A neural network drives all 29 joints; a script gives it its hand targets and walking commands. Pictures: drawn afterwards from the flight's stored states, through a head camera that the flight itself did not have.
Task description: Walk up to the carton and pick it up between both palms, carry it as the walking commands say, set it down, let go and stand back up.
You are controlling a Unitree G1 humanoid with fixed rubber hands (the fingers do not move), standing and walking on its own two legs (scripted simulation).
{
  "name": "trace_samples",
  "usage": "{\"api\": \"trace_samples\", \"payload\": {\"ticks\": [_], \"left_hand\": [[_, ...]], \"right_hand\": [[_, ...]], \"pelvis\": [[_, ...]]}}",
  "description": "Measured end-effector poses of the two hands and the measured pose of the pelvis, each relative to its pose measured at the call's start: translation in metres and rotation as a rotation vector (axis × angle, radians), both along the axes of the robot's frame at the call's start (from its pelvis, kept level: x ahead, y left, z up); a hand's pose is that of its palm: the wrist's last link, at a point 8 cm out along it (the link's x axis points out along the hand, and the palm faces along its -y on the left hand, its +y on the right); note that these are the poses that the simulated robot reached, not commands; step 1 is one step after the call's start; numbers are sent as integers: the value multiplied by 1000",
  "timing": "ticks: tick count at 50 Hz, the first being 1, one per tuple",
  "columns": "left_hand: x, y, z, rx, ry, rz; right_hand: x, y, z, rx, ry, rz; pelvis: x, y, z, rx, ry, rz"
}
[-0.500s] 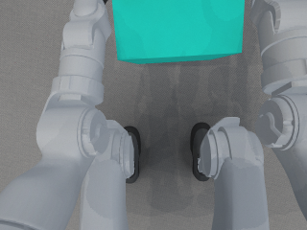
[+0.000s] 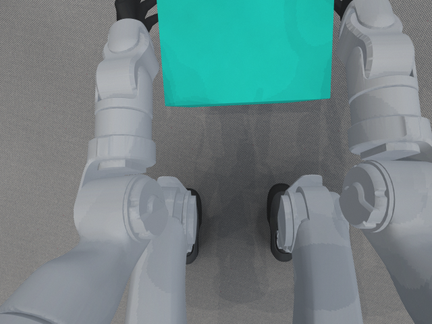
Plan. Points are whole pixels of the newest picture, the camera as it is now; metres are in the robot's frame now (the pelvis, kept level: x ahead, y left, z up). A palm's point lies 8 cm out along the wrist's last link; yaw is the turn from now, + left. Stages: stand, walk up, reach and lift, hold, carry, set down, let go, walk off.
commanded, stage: reach and lift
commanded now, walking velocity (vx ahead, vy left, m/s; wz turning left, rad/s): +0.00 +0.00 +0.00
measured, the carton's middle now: (239, 12) +0.58 -0.02 -0.19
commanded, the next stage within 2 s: none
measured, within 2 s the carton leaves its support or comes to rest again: neither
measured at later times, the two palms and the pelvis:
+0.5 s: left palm (106, 19) +0.52 +0.12 -0.03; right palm out of the picture +0.52 -0.17 -0.04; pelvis -0.01 +0.00 +0.05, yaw -1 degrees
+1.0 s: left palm (56, 13) +0.50 +0.13 +0.04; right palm out of the picture +0.50 -0.16 +0.04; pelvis +0.00 +0.00 +0.10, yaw -1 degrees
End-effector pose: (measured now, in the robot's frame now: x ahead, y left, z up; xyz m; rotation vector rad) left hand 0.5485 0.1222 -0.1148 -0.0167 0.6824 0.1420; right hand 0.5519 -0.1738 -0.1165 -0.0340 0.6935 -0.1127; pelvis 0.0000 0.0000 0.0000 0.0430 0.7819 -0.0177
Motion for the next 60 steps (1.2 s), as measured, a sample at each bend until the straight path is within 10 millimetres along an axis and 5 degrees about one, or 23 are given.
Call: {"api": "trace_samples", "payload": {"ticks": [60], "left_hand": [[-59, 11, 188, -2, 5, 9]], "right_hand": [[-59, 12, 188, 20, 7, -32]], "pelvis": [[2, 5, 127, -19, -36, -2]]}}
